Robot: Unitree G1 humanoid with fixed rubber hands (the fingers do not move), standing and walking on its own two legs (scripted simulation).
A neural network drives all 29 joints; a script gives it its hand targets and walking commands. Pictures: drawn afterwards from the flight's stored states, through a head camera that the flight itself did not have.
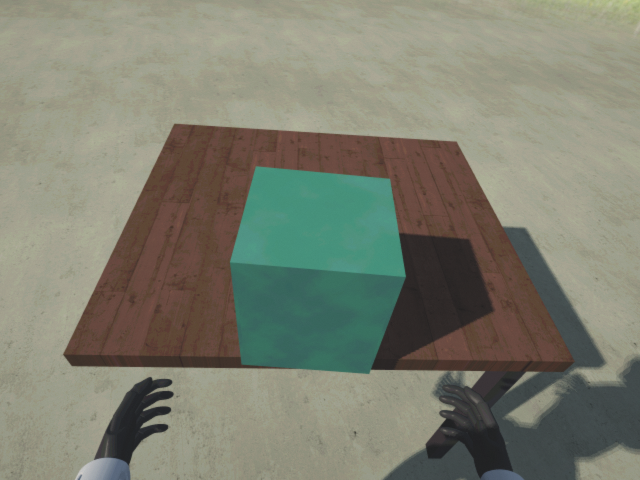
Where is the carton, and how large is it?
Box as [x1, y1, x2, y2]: [230, 166, 405, 373]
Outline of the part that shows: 256,166 230,260 241,363 368,373 405,277 389,179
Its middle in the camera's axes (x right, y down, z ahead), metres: -0.01 +0.06 +0.62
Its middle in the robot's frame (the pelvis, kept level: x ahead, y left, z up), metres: +0.43 +0.03 +0.00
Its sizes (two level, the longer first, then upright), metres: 0.210 0.200 0.250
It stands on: a table, 0.66 m high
